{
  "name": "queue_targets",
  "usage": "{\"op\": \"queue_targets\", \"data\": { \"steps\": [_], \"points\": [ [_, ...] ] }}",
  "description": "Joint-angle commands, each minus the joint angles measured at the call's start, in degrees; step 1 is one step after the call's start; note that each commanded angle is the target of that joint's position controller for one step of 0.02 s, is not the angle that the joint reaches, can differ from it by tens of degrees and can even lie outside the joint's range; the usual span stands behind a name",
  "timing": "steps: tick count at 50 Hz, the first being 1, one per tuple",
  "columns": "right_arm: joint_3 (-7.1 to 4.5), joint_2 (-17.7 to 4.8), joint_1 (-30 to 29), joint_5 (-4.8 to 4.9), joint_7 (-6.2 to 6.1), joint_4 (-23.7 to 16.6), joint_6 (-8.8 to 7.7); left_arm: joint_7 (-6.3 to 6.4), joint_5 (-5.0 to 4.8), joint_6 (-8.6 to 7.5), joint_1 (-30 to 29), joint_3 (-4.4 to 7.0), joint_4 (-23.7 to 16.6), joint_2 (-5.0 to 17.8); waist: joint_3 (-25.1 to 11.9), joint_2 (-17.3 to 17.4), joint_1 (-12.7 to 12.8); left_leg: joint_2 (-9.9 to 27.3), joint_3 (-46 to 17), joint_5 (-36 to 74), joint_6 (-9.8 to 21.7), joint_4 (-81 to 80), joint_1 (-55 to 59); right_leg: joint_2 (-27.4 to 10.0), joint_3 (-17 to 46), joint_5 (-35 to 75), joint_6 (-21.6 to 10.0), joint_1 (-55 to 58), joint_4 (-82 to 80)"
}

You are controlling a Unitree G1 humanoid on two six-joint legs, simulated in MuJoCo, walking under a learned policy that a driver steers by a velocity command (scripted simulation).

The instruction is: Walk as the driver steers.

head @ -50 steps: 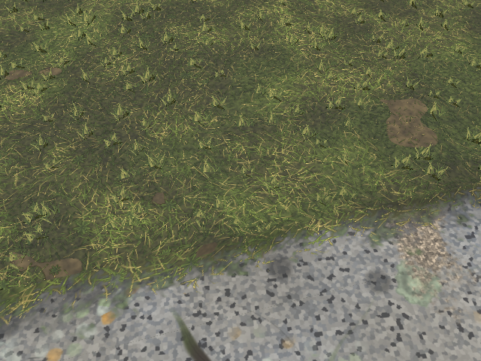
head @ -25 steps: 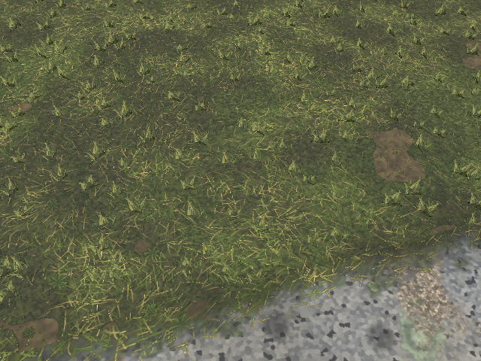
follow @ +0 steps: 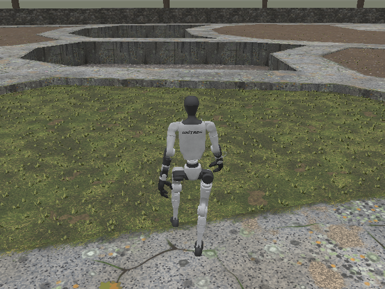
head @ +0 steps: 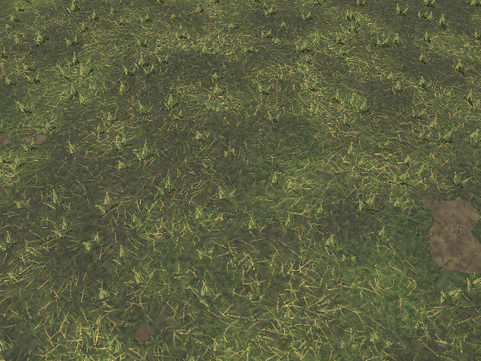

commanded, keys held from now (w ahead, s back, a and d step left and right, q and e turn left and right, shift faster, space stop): w+shift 0.22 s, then w+q+shift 0.78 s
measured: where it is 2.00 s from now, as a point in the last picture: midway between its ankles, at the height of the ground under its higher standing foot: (137, 129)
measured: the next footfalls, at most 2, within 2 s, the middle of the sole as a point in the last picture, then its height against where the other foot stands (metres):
left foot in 0.12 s outside the picture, level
right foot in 0.54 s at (306, 352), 0.19 m lower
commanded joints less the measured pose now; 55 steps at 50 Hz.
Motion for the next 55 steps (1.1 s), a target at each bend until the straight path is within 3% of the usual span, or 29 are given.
{"op": "queue_targets", "data": {
  "steps": [1, 4, 6, 7, 8, 9, 10, 11, 13, 15, 18, 23, 26, 27, 28, 29, 30, 31, 32, 33, 37, 40, 42, 43, 44, 45, 46, 50, 55],
  "points": [
    [-0.20, -2.0, 4.2, 0.72, 0.99, 0.2, -0.32, 0.01, 0.16, -2.33, -6.1, 0.93, -5.3, 9.5, 4.7, -4.2, -5.3, -6.2, 6.2, 15.1, 1.1, 0.7, 27.0, -13.8, 3.9, 40.6, -2.2, -23.1, -9.1],
    [-2.32, -6.5, 14.2, 1.11, -1.15, 3.5, -0.62, 0.20, 0.06, -1.92, -9.2, 0.61, -6.2, 9.9, -2.2, -6.8, -10.3, -11.7, 8.6, 13.5, 4.0, -2.1, 41.9, -10.5, -1.7, 58.9, 0.1, -19.5, 10.2],
    [-6.49, -14.9, 47.7, -0.32, -2.85, 12.5, 0.99, 1.79, 0.30, -0.71, -25.3, 2.15, -8.5, 15.0, -8.2, -3.2, -32.4, -9.3, 3.9, -10.5, 8.2, -3.7, 66.4, -9.9, -0.9, 59.0, -0.4, -32.1, 58.9],
    [-5.73, -14.6, 41.9, 0.08, -2.04, 12.4, 0.32, 2.06, 0.46, -1.14, -21.4, 0.72, -10.0, 4.8, -3.5, 14.7, -22.7, 1.5, -9.8, -12.1, 9.2, -11.3, 64.6, 0.2, 4.1, -6.9, -1.0, -45.6, 84.1],
    [-3.65, -10.5, 33.5, -0.47, -0.93, 8.6, -0.91, 2.82, -1.28, -2.37, -14.8, -1.06, -12.4, -0.4, -1.0, 12.5, -13.2, 8.4, -25.3, 7.4, 10.8, -12.4, 59.4, 0.3, 16.3, -11.2, -2.5, -54.3, 87.5],
    [-4.55, -12.0, 29.3, -0.16, -1.32, 8.1, -1.09, 2.18, -0.96, -2.19, -9.4, -0.68, -12.4, 2.7, -4.6, 8.6, -7.2, 13.5, -36.7, -10.9, 15.1, -26.2, 57.0, -2.8, 14.6, -6.0, -1.6, -56.4, 81.9],
    [-3.77, -7.5, 21.7, 0.59, -1.48, 6.5, -1.49, 1.50, 1.11, -0.53, -11.9, 0.93, -10.9, 7.7, 2.1, -4.8, -4.1, 11.7, -33.3, -24.6, 13.5, -29.8, 42.6, -7.7, 14.2, -1.7, -0.9, -51.5, 71.8],
    [-3.53, -8.2, 17.0, 0.34, -1.46, 5.5, -2.74, 1.14, 1.95, 1.28, -13.9, 1.34, -12.6, 7.1, 7.1, 0.3, -1.2, 12.3, -33.4, -27.8, 14.3, -27.9, 32.0, -9.5, 15.9, -0.8, 0.5, -50.0, 66.3],
    [-2.66, -7.0, 16.0, 1.05, -2.06, 5.7, -4.13, -0.32, 3.19, 4.32, -23.6, 1.09, -16.2, 6.4, 11.5, -4.4, 0.1, 6.6, -26.6, -33.3, 12.7, -30.2, 15.7, -13.0, 13.1, 2.2, 3.5, -41.8, 49.1],
    [-5.03, -14.1, 19.3, -0.03, -2.64, 7.7, -4.06, -2.29, 4.42, 5.29, -19.3, 0.79, -13.5, 4.8, 5.9, 0.5, 0.8, 4.4, -22.3, -29.6, 12.4, -28.9, 11.1, -11.9, 8.2, 13.8, 4.2, -27.5, 49.7],
    [-3.56, -7.5, 24.2, 0.72, -3.00, 9.1, -6.95, -2.70, 2.79, 1.75, -35.8, 0.86, -18.6, 6.0, 11.2, -3.6, -5.0, -2.1, -18.3, -39.1, 9.3, -23.0, 17.4, -12.8, 8.2, 39.0, 4.5, -37.1, 32.0],
    [-3.72, -7.5, 23.4, -0.52, -4.33, 8.6, -2.60, -3.35, 2.70, 1.14, -26.3, 0.26, -14.1, 5.7, 3.3, 0.5, -4.6, -7.5, -9.2, -33.7, 4.7, -3.8, 18.3, -7.9, 2.3, 47.7, 6.2, -8.0, 14.2],
    [-4.22, -9.1, 22.5, 1.53, -6.18, 8.5, 1.16, -0.69, 4.61, 0.92, -8.9, 2.00, -9.3, 9.9, 0.4, -0.6, 4.4, -10.4, -8.7, -17.7, 4.1, 36.4, 22.1, -16.2, 9.3, 53.3, 4.3, 4.5, -8.2],
    [-4.20, -7.1, 18.3, 1.93, -5.78, 6.5, 1.79, -0.71, 4.55, 1.14, -2.1, 3.31, -7.5, 13.6, -1.0, -2.8, 7.2, -15.0, -7.2, -43.8, 4.3, 53.7, 11.0, -21.1, 12.6, 54.0, 2.7, 14.4, -4.6],
    [-2.56, -1.6, 23.1, 4.27, -5.77, 2.9, 1.19, -1.37, 5.62, 0.25, 0.3, 2.56, -7.1, 14.9, -8.1, -8.7, 0.6, -10.7, -7.2, -50.8, 4.1, 58.3, -7.7, -26.1, 10.9, 84.8, 7.6, 32.9, 24.9],
    [-1.46, -0.8, 26.1, 4.78, -6.69, 3.7, 0.90, -1.65, 5.05, -0.14, 2.1, 2.98, -6.2, 14.1, -14.2, -14.0, 1.1, -7.5, -6.1, -46.1, 4.4, 61.8, -21.2, -32.0, 17.8, 81.7, 4.6, 42.6, 30.5],
    [-2.14, -2.9, 16.5, 2.63, -7.02, 3.4, -0.25, -1.31, 3.47, -0.67, 2.4, 2.31, -6.9, 9.6, -12.5, -10.4, 5.1, -5.5, -6.0, -34.3, 5.5, 51.5, -26.3, -29.6, 15.3, 56.9, 5.5, 36.0, 22.8],
    [-2.61, -3.3, 12.9, 0.39, -6.51, 3.2, -0.39, -0.78, 3.93, -0.80, 0.5, 1.38, -6.5, 6.4, -8.9, -9.4, 4.1, -4.6, -4.7, -29.2, 4.7, 53.0, -24.4, -28.1, 14.2, 48.2, 6.1, 25.5, 20.5],
    [-1.06, 0.4, 9.7, -0.82, -4.47, -2.7, -0.50, 0.31, 3.15, -1.70, -2.8, 2.08, -5.9, 10.6, -8.9, -16.0, -1.3, -0.3, -3.5, -20.9, 2.6, 42.8, -19.2, -35.2, 25.3, 30.8, 0.0, 10.5, 11.1],
    [-0.98, -1.3, 4.5, -1.32, -2.69, -4.1, 0.40, 0.81, 2.54, -2.57, -7.5, 1.45, -5.7, 7.7, 0.5, -10.8, -3.2, 2.9, -6.2, -18.0, 0.6, 36.0, -15.5, -35.5, 25.6, 30.6, -1.5, -2.3, 6.5],
    [0.23, -0.7, -1.6, -0.35, 0.71, -7.2, 1.70, 1.32, 0.71, -2.84, -16.5, 0.58, -7.0, 5.3, 8.7, -6.3, -7.9, 0.1, 1.8, -10.7, 1.3, 11.0, 4.4, -24.2, 2.0, 39.7, 3.9, -22.3, -1.0],
    [-0.29, -3.5, 5.7, 0.90, 0.11, -4.7, 2.22, 1.56, 0.68, -1.63, -13.7, 1.50, -7.1, 10.6, 1.0, -6.7, -11.1, -10.6, 10.9, -14.3, 5.6, 3.9, 24.3, -21.0, -6.4, 72.5, 5.7, -16.7, 13.0],
    [-3.30, -9.7, 27.1, 0.46, -1.04, 1.3, 2.25, 1.91, 0.90, -0.21, -18.2, 1.99, -9.4, 13.8, -10.2, -6.9, -22.5, -12.5, 5.9, -11.9, 10.6, -2.5, 50.3, -21.9, -5.5, 70.0, 6.1, -23.1, 44.5],
    [-4.95, -13.1, 26.4, 2.08, -1.73, 2.8, 2.60, 1.17, 1.55, 0.83, -18.5, 1.70, -9.5, 10.4, -9.9, 3.9, -21.0, -8.5, -2.9, -13.8, 13.9, -9.3, 58.9, -10.7, -7.1, 10.0, 6.3, -35.4, 71.8],
    [-5.32, -18.4, 21.2, 2.22, -1.73, 0.7, 3.21, 1.09, 2.63, 0.41, -15.3, 0.30, -15.2, 6.2, -12.3, 12.1, -12.3, 1.4, -25.6, -6.0, 17.7, -11.3, 62.6, -8.0, -1.1, -11.3, 6.6, -48.1, 88.0],
    [-5.50, -19.4, 22.7, 0.52, -2.72, -1.1, 4.12, 0.57, 1.63, -0.90, -18.1, 0.15, -21.2, 8.7, -17.9, 11.9, -12.3, 7.4, -45.1, -25.5, 22.6, -26.7, 69.7, -7.1, 8.6, -8.2, 6.4, -58.7, 84.4],
    [-5.07, -15.5, 21.1, -0.23, -3.57, -0.7, 4.05, 0.59, 1.80, -1.46, -21.1, 0.27, -20.8, 10.7, -6.7, 2.3, -11.8, 8.6, -47.4, -32.9, 20.5, -33.6, 62.1, -9.5, 9.3, -6.1, 6.4, -63.3, 78.9],
    [-3.30, -11.1, 12.1, 1.35, -4.08, -1.7, 0.85, 0.24, 4.37, 3.12, -17.0, -0.44, -20.0, 8.7, 4.6, -4.3, 0.6, -2.0, -27.7, -14.1, 15.9, -34.1, 29.0, -14.6, 9.4, -6.2, 9.3, -45.7, 60.6],
    [-4.35, -12.9, 12.7, 2.05, -2.77, -2.5, -1.45, -0.72, 2.18, 3.63, -30.0, -1.72, -26.3, 6.1, 4.6, -1.7, -2.0, -10.1, -18.3, 1.1, 12.3, -37.0, 20.1, -11.8, 4.9, 16.2, 9.9, -30.0, 30.8]
  ]
}}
